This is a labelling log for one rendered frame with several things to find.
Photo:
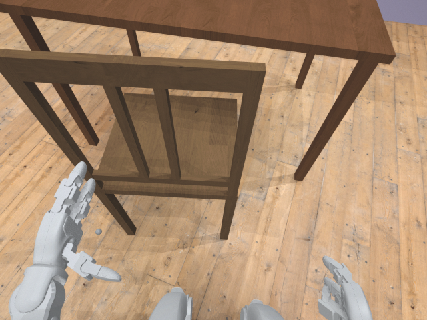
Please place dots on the chair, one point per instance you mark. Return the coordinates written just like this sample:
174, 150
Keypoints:
160, 145

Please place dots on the table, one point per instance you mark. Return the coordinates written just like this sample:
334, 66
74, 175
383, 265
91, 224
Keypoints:
350, 29

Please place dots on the left robot hand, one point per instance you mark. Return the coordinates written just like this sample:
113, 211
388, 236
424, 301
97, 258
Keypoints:
63, 222

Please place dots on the robot left forearm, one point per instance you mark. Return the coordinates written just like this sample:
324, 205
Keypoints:
41, 294

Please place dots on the left robot thigh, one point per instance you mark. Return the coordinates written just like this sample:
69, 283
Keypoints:
173, 306

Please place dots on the robot thigh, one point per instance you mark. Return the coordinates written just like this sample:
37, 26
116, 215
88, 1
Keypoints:
257, 311
173, 306

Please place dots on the right robot thigh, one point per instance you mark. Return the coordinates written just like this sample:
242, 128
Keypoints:
257, 311

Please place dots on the right robot hand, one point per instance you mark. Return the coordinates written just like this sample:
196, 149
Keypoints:
350, 301

